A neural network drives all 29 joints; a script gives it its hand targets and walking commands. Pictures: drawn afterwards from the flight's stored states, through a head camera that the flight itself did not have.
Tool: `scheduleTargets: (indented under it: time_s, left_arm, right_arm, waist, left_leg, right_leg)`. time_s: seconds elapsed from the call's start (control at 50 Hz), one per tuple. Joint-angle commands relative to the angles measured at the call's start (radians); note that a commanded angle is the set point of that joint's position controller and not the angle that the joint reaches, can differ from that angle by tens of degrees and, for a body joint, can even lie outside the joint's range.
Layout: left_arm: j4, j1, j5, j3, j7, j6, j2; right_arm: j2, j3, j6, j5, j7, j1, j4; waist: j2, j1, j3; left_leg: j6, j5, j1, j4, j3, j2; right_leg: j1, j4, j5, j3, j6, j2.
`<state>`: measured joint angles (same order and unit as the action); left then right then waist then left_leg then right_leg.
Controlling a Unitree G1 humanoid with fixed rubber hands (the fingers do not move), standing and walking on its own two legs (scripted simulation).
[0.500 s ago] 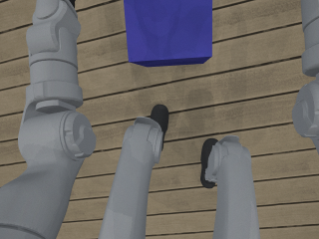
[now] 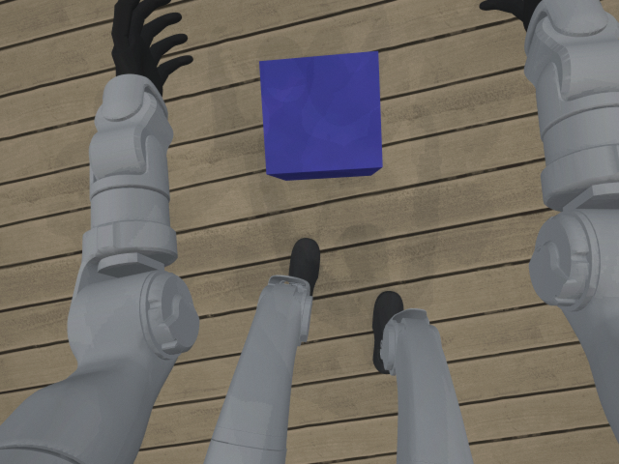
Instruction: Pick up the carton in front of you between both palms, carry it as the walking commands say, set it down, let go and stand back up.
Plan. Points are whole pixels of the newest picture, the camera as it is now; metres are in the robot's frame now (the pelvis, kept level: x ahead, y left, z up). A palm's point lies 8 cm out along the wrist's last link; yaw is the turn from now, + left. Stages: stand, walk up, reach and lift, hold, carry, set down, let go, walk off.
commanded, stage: let go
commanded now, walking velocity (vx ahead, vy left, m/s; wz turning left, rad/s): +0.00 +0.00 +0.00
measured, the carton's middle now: (323, 127) +0.52 +0.12 -0.52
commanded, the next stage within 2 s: stand in 1.40 s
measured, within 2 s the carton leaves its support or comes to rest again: neither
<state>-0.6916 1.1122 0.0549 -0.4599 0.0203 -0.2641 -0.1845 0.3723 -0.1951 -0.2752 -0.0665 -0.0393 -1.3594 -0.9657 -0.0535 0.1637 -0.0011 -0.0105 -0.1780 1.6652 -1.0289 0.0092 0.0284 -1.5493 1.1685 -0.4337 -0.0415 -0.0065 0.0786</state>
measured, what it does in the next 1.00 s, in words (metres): rises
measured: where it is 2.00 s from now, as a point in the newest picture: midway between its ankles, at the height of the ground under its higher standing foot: (343, 319)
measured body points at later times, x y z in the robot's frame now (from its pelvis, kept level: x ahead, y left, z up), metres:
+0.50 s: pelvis +0.05 +0.03 +0.10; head +0.23 +0.05 +0.51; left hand +0.31 +0.29 +0.00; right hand +0.42 -0.14 -0.01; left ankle +0.12 +0.12 -0.61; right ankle +0.03 -0.12 -0.61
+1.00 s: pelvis +0.09 -0.01 +0.13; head +0.13 +0.00 +0.58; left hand +0.25 +0.23 +0.05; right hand +0.29 -0.23 +0.05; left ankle +0.12 +0.12 -0.61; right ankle +0.03 -0.12 -0.61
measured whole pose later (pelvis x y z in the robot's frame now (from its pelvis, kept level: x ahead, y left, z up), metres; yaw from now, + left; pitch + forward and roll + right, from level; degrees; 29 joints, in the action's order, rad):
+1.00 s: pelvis +0.09 -0.01 +0.13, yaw +3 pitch +0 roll +1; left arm -0.40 -0.23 -0.01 -0.04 -0.06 -0.08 -0.23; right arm 0.20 -0.05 -0.05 -0.01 -0.05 0.19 -0.46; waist -0.04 0.01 0.08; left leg 0.01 -0.16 0.25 -0.42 0.00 -0.02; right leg -0.10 0.46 -0.36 -0.05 0.02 0.02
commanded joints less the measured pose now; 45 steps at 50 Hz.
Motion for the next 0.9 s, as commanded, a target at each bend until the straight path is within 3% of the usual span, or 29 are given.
scheduleTargets:
  time_s: [0.0, 0.08, 0.2, 0.34, 0.56, 0.64, 0.78, 0.88]
  left_arm:
    - [0.139, 0.032, 0.038, 0.013, -0.045, 0.038, -0.114]
    - [0.197, -0.164, 0.072, 0.058, -0.107, 0.067, -0.147]
    - [0.218, -0.413, 0.044, 0.158, -0.157, 0.116, -0.153]
    - [0.249, -0.714, -0.025, 0.274, -0.155, 0.17, -0.122]
    - [0.413, -1.134, -0.071, 0.406, -0.089, 0.231, -0.1]
    - [0.443, -1.235, -0.075, 0.427, -0.08, 0.238, -0.104]
    - [0.424, -1.307, -0.078, 0.416, -0.084, 0.226, -0.125]
    - [0.391, -1.335, -0.07, 0.396, -0.084, 0.205, -0.137]
  right_arm:
    - [0.008, -0.042, 0.03, -0.038, 0.042, -0.072, 0.179]
    - [-0.108, -0.065, 0.051, -0.069, 0.119, 0.143, 0.34]
    - [-0.181, -0.052, 0.094, -0.069, 0.165, 0.392, 0.491]
    - [-0.181, -0.026, 0.166, -0.046, 0.128, 0.694, 0.458]
    - [-0.129, 0.006, 0.269, -0.002, 0.06, 1.122, 0.431]
    - [-0.123, 0.03, 0.287, 0.009, 0.043, 1.231, 0.462]
    - [-0.112, 0.084, 0.279, 0.024, 0.023, 1.393, 0.53]
    - [-0.102, 0.115, 0.251, 0.045, 0.002, 1.485, 0.58]
  waist:
    - [-0.056, 0.041, -1.161]
    - [-0.041, 0.026, -1.117]
    - [-0.018, 0.005, -0.882]
    - [0.031, -0.029, -0.676]
    - [0.134, -0.071, -0.402]
    - [0.107, -0.086, -0.297]
    - [0.013, -0.131, -0.131]
    - [-0.002, -0.148, -0.063]
  left_leg:
    - [0.018, 0.576, -1.165, -0.03, 0.031, -0.056]
    - [0.006, 0.564, -1.185, 0.047, 0.032, -0.056]
    - [-0.002, 0.432, -1.311, 0.174, -0.004, -0.038]
    - [0.014, 0.304, -1.521, 0.287, -0.075, -0.025]
    - [0.049, 0.27, -1.691, 0.428, -0.106, -0.017]
    - [0.052, 0.268, -1.688, 0.473, -0.089, -0.025]
    - [0.039, 0.247, -1.745, 0.528, -0.052, -0.053]
    - [0.029, 0.273, -1.795, 0.555, -0.033, -0.07]
  right_leg:
    - [0.25, -0.22, 0.337, 0.026, -0.034, 0.034]
    - [0.422, -0.293, 0.419, 0.012, -0.047, 0.027]
    - [0.485, -0.426, 0.262, 0.019, -0.053, 0.011]
    - [0.503, -0.515, 0.106, 0.026, -0.021, 0.001]
    - [0.78, -0.632, 0.096, 0.016, 0.025, -0.021]
    - [0.916, -0.685, 0.13, 0.017, 0.03, -0.03]
    - [1.053, -0.796, 0.188, 0.006, 0.024, -0.066]
    - [1.116, -0.838, 0.279, -0.005, 0.008, -0.08]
